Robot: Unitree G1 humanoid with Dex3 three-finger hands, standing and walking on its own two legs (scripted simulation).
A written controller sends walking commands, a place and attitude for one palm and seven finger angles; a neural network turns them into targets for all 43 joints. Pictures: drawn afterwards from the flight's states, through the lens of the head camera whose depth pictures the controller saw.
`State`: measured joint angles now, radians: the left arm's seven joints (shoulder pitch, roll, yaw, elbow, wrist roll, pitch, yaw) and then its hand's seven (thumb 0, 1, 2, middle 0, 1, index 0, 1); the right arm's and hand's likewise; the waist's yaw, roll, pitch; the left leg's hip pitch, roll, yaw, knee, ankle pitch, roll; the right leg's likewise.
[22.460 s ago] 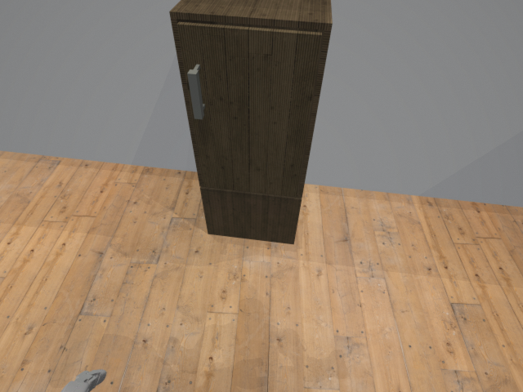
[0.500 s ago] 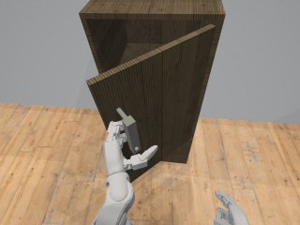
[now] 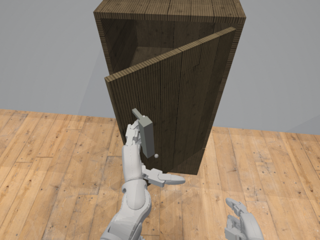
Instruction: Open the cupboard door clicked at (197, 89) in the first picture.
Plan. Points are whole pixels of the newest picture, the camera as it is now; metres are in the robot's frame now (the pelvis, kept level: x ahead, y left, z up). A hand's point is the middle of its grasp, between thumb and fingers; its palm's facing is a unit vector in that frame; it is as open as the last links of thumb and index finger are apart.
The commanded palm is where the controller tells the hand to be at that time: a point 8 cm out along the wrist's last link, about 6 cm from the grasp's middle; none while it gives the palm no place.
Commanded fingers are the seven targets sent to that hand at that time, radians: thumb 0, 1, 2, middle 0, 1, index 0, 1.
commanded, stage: slide the hand sideways off the handle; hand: left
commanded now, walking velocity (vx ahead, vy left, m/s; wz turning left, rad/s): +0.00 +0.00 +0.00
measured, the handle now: (142, 133) +0.37 +0.06 +0.07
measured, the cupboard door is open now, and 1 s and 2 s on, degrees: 42 47 47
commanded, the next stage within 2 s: draw the hand back to the body in 1.22 s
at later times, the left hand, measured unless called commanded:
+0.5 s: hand (154, 174) +0.26 +0.03 +0.07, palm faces -0.19 -0.98 +0.01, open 16.4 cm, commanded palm +0.24 +0.08 +0.06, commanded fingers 0.00 -0.50 0.30 -0.15 -0.30 -0.15 -0.30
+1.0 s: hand (130, 192) +0.22 +0.07 +0.07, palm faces -0.12 -0.99 +0.03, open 16.3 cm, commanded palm +0.20 +0.12 +0.06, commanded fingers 0.00 -0.50 0.30 -0.15 -0.30 -0.15 -0.30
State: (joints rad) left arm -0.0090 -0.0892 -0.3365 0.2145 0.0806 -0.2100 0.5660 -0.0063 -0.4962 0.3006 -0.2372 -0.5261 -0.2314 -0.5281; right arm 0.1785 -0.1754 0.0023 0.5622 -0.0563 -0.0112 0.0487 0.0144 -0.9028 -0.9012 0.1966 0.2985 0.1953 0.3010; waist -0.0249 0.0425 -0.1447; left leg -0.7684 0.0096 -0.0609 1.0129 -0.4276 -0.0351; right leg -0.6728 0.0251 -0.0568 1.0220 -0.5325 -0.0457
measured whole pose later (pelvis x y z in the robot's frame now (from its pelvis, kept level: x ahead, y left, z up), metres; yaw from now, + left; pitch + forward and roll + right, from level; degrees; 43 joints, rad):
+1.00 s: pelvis +0.01 +0.02 -0.01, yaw -1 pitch +12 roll -1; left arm 0.49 0.08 -0.28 -0.25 -0.02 -0.30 0.05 -0.01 -0.50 0.30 -0.15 -0.30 -0.15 -0.30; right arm 0.25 -0.21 0.01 0.35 -0.01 0.02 0.04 0.01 -0.90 -0.90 0.20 0.30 0.20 0.30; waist -0.01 0.04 -0.14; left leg -0.81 0.00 -0.03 1.09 -0.49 -0.01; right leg -0.71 0.01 -0.03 1.09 -0.58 -0.02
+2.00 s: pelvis +0.01 +0.03 +0.03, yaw -1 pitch +5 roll -2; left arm 0.64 0.28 0.05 -0.52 -0.09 -0.04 0.05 -0.01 -0.28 0.39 -0.16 -0.30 -0.16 -0.30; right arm 0.29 -0.21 0.04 0.39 0.03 -0.03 -0.10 0.02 -0.90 -0.90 0.20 0.30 0.20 0.30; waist 0.03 0.06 -0.13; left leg -0.56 0.01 -0.03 0.87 -0.40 0.01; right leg -0.44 0.02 -0.03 0.82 -0.46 0.00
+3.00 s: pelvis +0.03 +0.02 +0.07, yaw -2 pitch -3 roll +0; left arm 0.48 0.35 0.34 -0.42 -0.08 -0.05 0.12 0.02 0.89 0.90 -0.21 -0.30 -0.21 -0.30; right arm 0.20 -0.22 0.02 0.62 0.01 -0.09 -0.09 0.02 -0.90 -0.90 0.20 0.30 0.20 0.30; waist 0.06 0.06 0.00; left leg -0.17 0.01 -0.01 0.46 -0.24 -0.01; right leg -0.06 0.02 -0.01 0.41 -0.29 -0.02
